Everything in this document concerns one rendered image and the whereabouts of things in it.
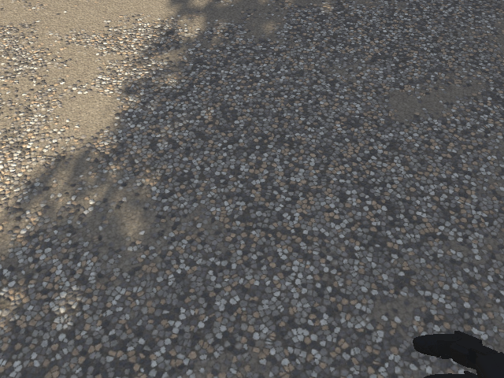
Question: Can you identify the robot right hand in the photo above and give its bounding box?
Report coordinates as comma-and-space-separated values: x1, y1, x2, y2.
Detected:
413, 331, 504, 378

